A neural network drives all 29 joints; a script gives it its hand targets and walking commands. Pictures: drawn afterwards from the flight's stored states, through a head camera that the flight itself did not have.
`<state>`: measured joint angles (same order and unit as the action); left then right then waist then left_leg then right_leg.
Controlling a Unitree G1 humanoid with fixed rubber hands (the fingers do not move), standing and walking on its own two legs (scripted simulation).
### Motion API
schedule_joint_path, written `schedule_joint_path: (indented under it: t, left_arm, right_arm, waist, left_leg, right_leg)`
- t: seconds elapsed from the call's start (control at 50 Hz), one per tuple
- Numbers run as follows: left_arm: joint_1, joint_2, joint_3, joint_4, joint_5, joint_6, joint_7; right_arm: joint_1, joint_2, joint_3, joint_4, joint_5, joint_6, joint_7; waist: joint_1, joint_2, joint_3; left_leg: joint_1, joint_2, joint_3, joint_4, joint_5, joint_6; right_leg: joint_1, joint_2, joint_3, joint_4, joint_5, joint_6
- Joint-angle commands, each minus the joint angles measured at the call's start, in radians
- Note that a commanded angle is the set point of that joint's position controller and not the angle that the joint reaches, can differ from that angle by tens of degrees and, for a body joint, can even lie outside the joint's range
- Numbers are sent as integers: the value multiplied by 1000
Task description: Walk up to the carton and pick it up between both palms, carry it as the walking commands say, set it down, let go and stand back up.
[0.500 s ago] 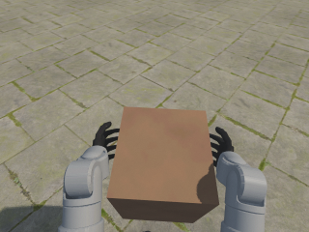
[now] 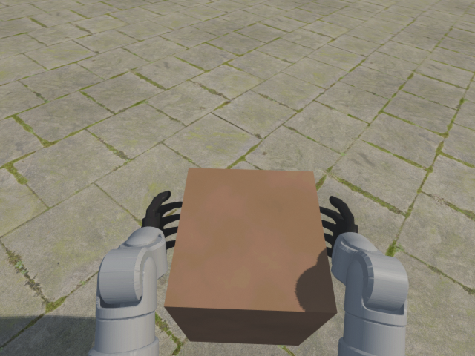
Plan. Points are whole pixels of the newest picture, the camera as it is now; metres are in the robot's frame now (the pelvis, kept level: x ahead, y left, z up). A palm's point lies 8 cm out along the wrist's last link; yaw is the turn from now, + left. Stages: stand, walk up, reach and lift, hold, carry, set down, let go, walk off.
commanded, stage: carry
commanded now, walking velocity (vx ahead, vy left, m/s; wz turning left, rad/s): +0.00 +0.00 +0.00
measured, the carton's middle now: (247, 262) +0.27 -0.01 +0.02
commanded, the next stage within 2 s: hold in 0.62 s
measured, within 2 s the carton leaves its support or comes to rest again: neither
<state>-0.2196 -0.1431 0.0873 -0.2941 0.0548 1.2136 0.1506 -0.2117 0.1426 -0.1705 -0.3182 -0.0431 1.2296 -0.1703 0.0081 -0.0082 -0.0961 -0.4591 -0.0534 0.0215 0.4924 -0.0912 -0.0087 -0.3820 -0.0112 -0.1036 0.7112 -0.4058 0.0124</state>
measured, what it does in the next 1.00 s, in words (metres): steps on the spot: right foot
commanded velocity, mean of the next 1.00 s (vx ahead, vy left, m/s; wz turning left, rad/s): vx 0.00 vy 0.00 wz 0.00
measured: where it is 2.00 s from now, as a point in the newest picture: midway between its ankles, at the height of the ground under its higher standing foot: outside the picture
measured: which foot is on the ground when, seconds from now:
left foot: down 0.00-1.00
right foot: up 0.00-0.02, down 0.04-1.00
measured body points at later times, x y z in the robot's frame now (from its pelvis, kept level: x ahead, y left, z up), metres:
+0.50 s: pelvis +0.00 -0.01 +0.00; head -0.03 -0.02 +0.45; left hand +0.29 +0.12 +0.09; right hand +0.28 -0.17 +0.08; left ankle +0.10 +0.06 -0.73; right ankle -0.01 -0.10 -0.73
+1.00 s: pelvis +0.00 -0.01 +0.00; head +0.01 +0.01 +0.45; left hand +0.31 +0.12 +0.02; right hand +0.30 -0.17 +0.03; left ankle +0.10 +0.06 -0.73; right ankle -0.01 -0.10 -0.73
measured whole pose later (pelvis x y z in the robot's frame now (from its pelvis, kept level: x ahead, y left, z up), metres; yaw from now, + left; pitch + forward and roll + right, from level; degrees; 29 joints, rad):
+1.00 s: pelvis +0.00 -0.01 +0.00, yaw -2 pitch +3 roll -1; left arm -0.20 -0.14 0.13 0.09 0.11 0.77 0.10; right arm -0.20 0.14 -0.17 0.11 -0.17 0.74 -0.07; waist 0.01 -0.04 -0.06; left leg -0.44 -0.04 0.03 0.48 -0.09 0.05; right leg -0.31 0.02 -0.09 0.56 -0.31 -0.05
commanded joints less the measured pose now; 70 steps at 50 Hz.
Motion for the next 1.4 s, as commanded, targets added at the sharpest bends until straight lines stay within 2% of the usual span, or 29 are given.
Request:
schedule_joint_path:
  t: [0.0,0.02,0.04,0.06,0.08,0.1,0.12,0.14,0.16,0.18,0.2,0.24,0.44,0.52,0.6,0.62,0.64,0.66,0.68,0.7,0.72,0.78,0.88,0.92,1.12,1.3,1.32,1.34,1.38]
  left_arm:
    - [-518,-942,-628,-215,-323,-60,-106]
    - [-511,-922,-607,-186,-310,-61,-110]
    - [-487,-814,-492,4,-225,-86,-118]
    - [-511,-754,-424,116,-177,-122,-124]
    - [-541,-760,-425,112,-181,-150,-128]
    - [-570,-823,-486,8,-226,-164,-130]
    - [-544,-809,-466,57,-210,-170,-131]
    - [-524,-822,-473,58,-211,-174,-130]
    - [-508,-832,-487,42,-216,-174,-130]
    - [-492,-810,-467,86,-195,-180,-131]
    - [-499,-821,-485,47,-204,-185,-129]
    - [-490,-799,-477,73,-190,-188,-129]
    - [-476,-808,-485,72,-197,-196,-129]
    - [-469,-823,-499,39,-213,-191,-128]
    - [-459,-807,-479,80,-194,-193,-132]
    - [-245,-456,-128,431,57,-263,-158]
    - [-321,-417,-146,608,28,-338,-163]
    - [-346,-489,-264,444,-24,-413,-178]
    - [-418,-578,-362,314,-73,-456,-201]
    - [-494,-672,-438,243,-103,-476,-219]
    - [-560,-743,-486,215,-117,-490,-236]
    - [-590,-871,-585,142,-163,-513,-260]
    - [-507,-916,-592,189,-140,-497,-269]
    - [-512,-939,-595,231,-131,-489,-275]
    - [-605,-1004,-608,266,-136,-499,-285]
    - [-599,-1025,-623,254,-136,-507,-292]
    - [-533,-1089,-691,158,-153,-508,-300]
    - [-519,-1062,-669,166,-143,-510,-306]
    - [-511,-1042,-639,206,-126,-511,-312]
  right_arm:
    - [-583,899,691,-264,325,-81,152]
    - [-596,886,687,-250,314,-81,150]
    - [-587,791,588,-56,229,-100,156]
    - [-639,733,542,32,195,-131,162]
    - [-661,736,547,32,197,-156,164]
    - [-694,789,613,-80,244,-170,163]
    - [-656,777,593,-23,222,-174,162]
    - [-646,785,607,-36,227,-179,161]
    - [-617,793,614,-43,228,-178,161]
    - [-607,769,592,2,210,-184,163]
    - [-604,782,604,-20,222,-189,166]
    - [-587,766,589,24,209,-192,169]
    - [-595,762,598,5,218,-205,174]
    - [-588,774,615,-34,233,-200,173]
    - [-578,766,596,17,215,-200,176]
    - [-324,440,245,367,-89,-279,200]
    - [-372,437,291,660,-61,-355,198]
    - [-409,486,375,495,-17,-439,204]
    - [-444,587,451,412,29,-487,217]
    - [-482,683,500,367,57,-512,235]
    - [-559,761,552,312,90,-534,251]
    - [-683,863,670,190,172,-583,302]
    - [-596,885,660,288,154,-580,348]
    - [-574,879,629,344,130,-577,360]
    - [-673,895,609,373,134,-611,399]
    - [-660,938,632,361,145,-615,402]
    - [-586,1014,675,387,149,-606,397]
    - [-607,1011,680,353,149,-612,393]
    - [-588,1000,648,383,127,-608,391]
  waist:
    - [1,110,-519]
    - [0,81,-490]
    - [4,6,-443]
    - [6,-70,-407]
    - [3,-101,-379]
    - [-2,-103,-367]
    - [-3,-90,-375]
    - [-1,-74,-388]
    - [-2,-54,-397]
    - [0,-38,-405]
    - [0,-14,-406]
    - [0,-3,-394]
    - [0,1,-386]
    - [0,-9,-397]
    - [-1,-12,-390]
    - [11,-224,43]
    - [3,-200,6]
    - [-7,-154,-68]
    - [4,-125,-155]
    - [12,-91,-253]
    - [33,-60,-341]
    - [48,-22,-534]
    - [57,22,-478]
    - [32,17,-425]
    - [22,34,-433]
    - [24,31,-463]
    - [-12,23,-564]
    - [15,7,-549]
    - [10,10,-488]
  left_leg:
    - [413,191,-182,-137,145,-63]
    - [333,171,-181,-148,50,-69]
    - [228,135,-141,-130,-4,-88]
    - [188,112,-112,-100,-16,-92]
    - [190,119,-112,-79,-5,-77]
    - [208,134,-125,-67,3,-49]
    - [229,144,-129,-60,21,-26]
    - [250,153,-129,-56,44,-12]
    - [264,158,-137,-69,39,-12]
    - [273,167,-141,-71,47,-8]
    - [276,170,-144,-84,31,-12]
    - [267,181,-157,-99,24,-9]
    - [232,200,-169,-141,-54,4]
    - [234,200,-169,-128,-26,9]
    - [236,202,-167,-117,7,20]
    - [510,-39,-125,-7,-206,69]
    - [558,-32,-121,37,-171,68]
    - [600,-24,-121,40,-134,60]
    - [619,-25,-116,49,-62,52]
    - [655,-23,-121,59,20,46]
    - [664,-25,-121,73,87,45]
    - [730,-22,-140,86,198,40]
    - [748,-9,-158,62,159,26]
    - [772,-4,-168,53,112,21]
    - [837,13,-210,49,0,5]
    - [835,14,-195,56,77,5]
    - [915,14,-203,47,194,10]
    - [880,9,-194,57,244,17]
    - [853,11,-197,52,223,22]
  right_leg:
    - [246,5,0,-389,101,-50]
    - [297,-39,46,-381,99,-61]
    - [311,-98,119,-351,79,-80]
    - [267,-140,180,-342,67,-93]
    - [224,-156,191,-325,107,-94]
    - [181,-154,179,-293,157,-85]
    - [162,-145,161,-267,189,-78]
    - [152,-140,148,-248,207,-71]
    - [144,-129,139,-241,162,-71]
    - [140,-121,134,-233,150,-69]
    - [136,-113,127,-229,115,-70]
    - [127,-105,125,-222,96,-72]
    - [136,-83,121,-216,89,-82]
    - [139,-85,125,-217,99,-84]
    - [136,-85,122,-214,113,-81]
    - [-166,16,218,-376,-184,-108]
    - [-212,-12,237,-380,-187,-117]
    - [-195,-19,251,-374,-118,-116]
    - [-167,-22,266,-368,-19,-109]
    - [-129,-14,273,-351,75,-104]
    - [-77,-7,286,-331,160,-96]
    - [-16,26,288,-276,298,-78]
    - [-64,35,279,-284,222,-96]
    - [-112,33,273,-299,165,-107]
    - [-199,29,270,-306,82,-126]
    - [-182,35,266,-303,149,-117]
    - [-133,26,289,-341,241,-129]
    - [-113,29,285,-340,260,-122]
    - [-120,32,286,-337,238,-113]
